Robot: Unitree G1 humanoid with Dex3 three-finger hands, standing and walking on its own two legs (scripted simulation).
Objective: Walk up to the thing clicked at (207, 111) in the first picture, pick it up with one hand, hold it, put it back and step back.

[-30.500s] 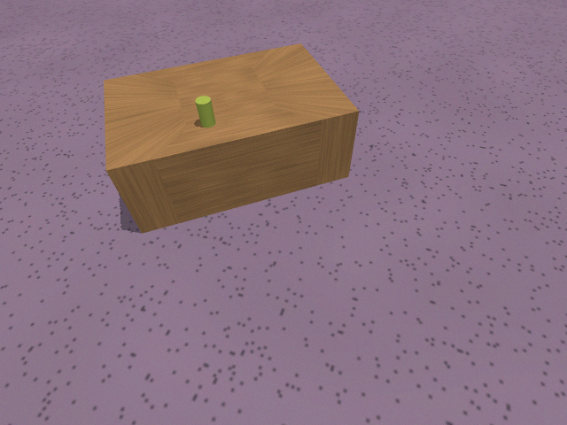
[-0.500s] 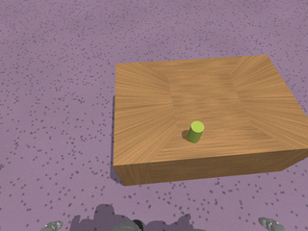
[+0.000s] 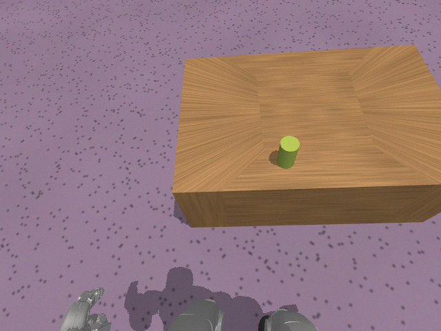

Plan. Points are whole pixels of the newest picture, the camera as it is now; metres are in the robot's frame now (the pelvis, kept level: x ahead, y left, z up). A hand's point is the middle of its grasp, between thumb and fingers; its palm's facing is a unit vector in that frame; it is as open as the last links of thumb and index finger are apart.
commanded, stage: step back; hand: right
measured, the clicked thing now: (287, 153) +0.63 -0.16 -0.32
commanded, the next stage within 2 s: none
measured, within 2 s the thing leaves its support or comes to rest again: neither
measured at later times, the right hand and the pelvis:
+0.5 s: hand out of the picture +0.00 -0.23 -0.14, palm faces -0.01 +0.92 -0.39, open 7.4 cm; pelvis -0.15 +0.03 -0.01, yaw -4 degrees
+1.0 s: hand out of the picture -0.23 -0.21 -0.15, palm faces -0.06 +0.91 -0.41, open 7.4 cm; pelvis -0.30 +0.06 -0.01, yaw +1 degrees
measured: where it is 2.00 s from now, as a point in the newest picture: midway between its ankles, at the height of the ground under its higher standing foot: outside the picture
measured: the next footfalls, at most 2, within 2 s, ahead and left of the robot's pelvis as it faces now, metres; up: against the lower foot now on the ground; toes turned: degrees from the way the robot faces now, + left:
left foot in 0.12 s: +0.00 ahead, +0.13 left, +0.00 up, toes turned +0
right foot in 0.54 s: -0.17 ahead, -0.11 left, +0.00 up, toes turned -2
